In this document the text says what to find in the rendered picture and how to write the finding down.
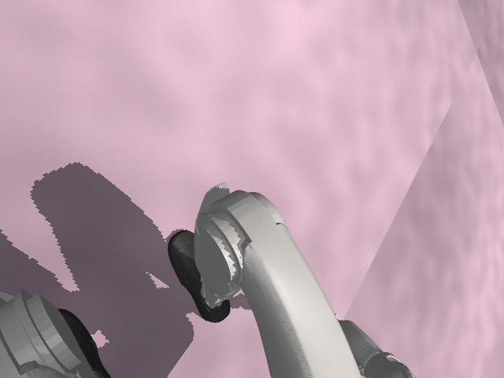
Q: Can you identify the right robot hand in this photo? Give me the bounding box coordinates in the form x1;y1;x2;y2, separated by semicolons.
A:
335;313;383;376

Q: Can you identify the right robot arm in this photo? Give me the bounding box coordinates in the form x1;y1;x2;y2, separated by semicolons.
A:
364;352;416;378

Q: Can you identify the right robot foot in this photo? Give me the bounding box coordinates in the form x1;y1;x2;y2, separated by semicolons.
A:
168;230;231;323

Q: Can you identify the left robot foot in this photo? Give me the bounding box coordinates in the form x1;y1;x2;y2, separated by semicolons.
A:
58;309;111;378

